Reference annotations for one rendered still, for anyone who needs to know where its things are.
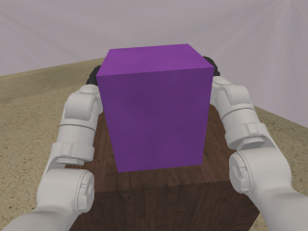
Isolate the robot left forearm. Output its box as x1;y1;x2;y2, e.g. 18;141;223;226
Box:
36;84;103;206

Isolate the right robot hand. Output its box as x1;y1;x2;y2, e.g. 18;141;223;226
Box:
203;56;220;77

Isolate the left robot hand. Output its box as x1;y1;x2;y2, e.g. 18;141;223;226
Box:
86;65;101;86

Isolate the right robot upper arm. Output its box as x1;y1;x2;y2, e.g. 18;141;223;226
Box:
229;146;308;231

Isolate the pedestal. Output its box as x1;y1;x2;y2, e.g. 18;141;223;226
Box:
64;104;260;231

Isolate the left robot upper arm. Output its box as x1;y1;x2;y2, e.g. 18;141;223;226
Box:
1;167;94;231

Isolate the carton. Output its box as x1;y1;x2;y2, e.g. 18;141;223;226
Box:
95;43;215;172

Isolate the robot right forearm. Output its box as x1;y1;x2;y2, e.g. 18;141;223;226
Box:
210;76;292;183

